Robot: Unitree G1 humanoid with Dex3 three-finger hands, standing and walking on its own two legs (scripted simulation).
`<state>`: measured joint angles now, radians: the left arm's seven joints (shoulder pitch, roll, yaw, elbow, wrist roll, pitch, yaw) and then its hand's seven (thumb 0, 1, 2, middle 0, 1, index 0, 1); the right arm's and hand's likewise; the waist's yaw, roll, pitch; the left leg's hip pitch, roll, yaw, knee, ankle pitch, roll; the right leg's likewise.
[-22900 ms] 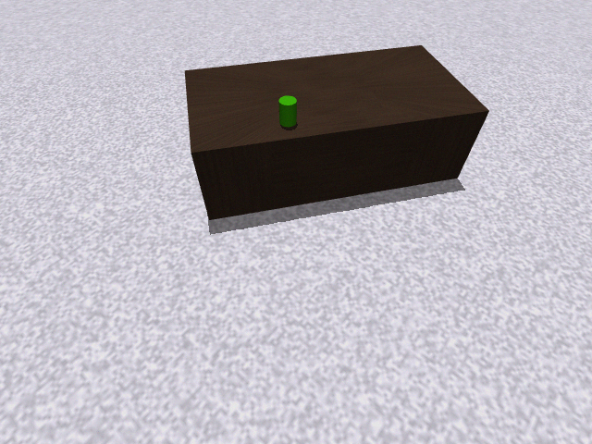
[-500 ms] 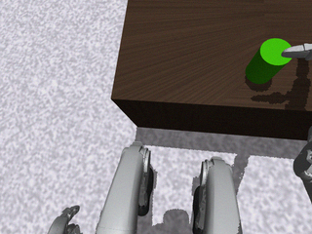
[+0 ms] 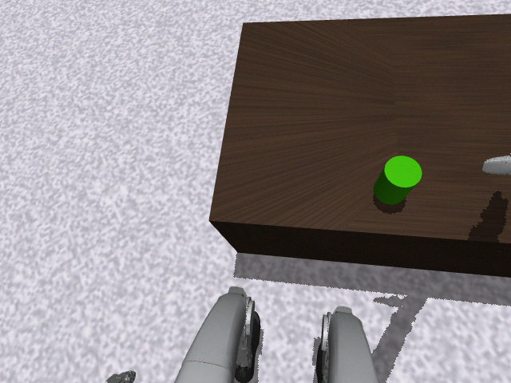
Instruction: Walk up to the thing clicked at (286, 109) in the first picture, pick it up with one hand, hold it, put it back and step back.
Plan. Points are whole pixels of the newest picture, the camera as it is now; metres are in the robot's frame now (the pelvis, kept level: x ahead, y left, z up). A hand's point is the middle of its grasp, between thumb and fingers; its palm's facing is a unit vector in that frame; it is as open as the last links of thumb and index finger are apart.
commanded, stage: home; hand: right
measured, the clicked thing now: (395, 181) +0.50 -0.21 -0.21
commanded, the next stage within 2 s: none
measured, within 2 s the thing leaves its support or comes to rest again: neither
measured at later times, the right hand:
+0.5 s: hand (491, 259) +0.30 -0.25 +0.00, palm faces +0.23 +0.94 -0.27, open 16.6 cm
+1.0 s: hand (448, 352) +0.19 -0.18 +0.02, palm faces +0.12 +0.97 -0.23, open 17.1 cm
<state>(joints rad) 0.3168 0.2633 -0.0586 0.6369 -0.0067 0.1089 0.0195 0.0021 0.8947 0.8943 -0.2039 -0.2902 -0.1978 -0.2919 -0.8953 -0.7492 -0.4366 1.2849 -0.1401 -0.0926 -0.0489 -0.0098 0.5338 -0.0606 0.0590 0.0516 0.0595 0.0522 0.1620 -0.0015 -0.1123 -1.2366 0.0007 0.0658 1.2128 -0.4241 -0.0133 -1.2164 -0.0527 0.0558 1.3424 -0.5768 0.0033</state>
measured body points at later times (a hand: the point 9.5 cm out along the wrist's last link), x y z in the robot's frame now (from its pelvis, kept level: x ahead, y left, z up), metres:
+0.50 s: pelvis +0.04 -0.01 +0.08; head +0.10 -0.04 +0.52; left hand +0.16 +0.23 -0.03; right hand +0.29 -0.30 +0.02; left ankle +0.07 +0.13 -0.61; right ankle +0.02 -0.12 -0.61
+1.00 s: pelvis +0.04 +0.01 +0.07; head +0.07 +0.00 +0.52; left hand +0.24 +0.24 +0.02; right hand +0.18 -0.24 +0.04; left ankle +0.07 +0.13 -0.61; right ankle +0.02 -0.12 -0.61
